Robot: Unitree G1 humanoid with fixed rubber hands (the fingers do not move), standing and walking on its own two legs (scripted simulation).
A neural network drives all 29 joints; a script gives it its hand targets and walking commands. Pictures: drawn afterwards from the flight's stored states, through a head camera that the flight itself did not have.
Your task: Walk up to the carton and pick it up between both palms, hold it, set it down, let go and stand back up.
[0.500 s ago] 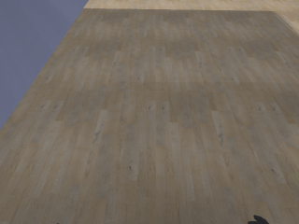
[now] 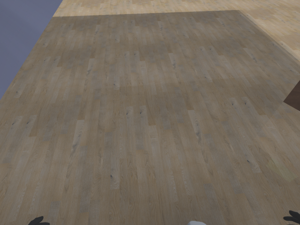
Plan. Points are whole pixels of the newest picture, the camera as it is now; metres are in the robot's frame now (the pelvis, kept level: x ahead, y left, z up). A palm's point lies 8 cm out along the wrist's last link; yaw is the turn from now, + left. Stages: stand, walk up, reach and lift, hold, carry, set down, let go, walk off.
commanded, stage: walk up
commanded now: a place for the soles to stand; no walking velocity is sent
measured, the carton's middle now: out of the picture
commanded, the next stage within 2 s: none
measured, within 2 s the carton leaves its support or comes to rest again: neither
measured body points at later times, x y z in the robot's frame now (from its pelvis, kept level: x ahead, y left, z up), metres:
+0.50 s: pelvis +0.12 -0.09 +0.01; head +0.15 -0.06 +0.46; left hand +0.31 +0.20 -0.10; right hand +0.14 -0.46 -0.05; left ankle +0.12 +0.02 -0.73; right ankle +0.08 -0.26 -0.68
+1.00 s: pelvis +0.27 -0.20 -0.01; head +0.30 -0.20 +0.44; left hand +0.51 +0.06 -0.10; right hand +0.23 -0.56 -0.09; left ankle +0.37 -0.14 -0.73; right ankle +0.23 -0.32 -0.73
